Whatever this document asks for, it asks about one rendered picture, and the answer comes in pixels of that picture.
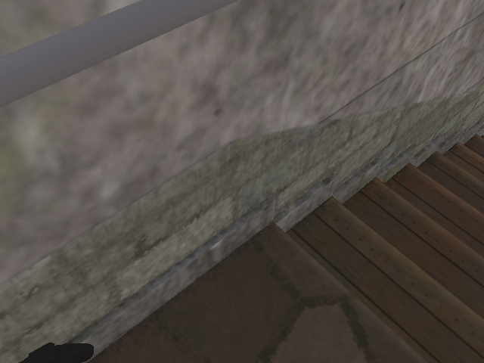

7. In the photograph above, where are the stairs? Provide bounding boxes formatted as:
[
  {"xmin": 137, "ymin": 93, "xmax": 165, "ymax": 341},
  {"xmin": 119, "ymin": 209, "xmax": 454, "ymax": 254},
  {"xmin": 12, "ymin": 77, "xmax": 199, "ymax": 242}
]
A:
[{"xmin": 286, "ymin": 134, "xmax": 484, "ymax": 363}]

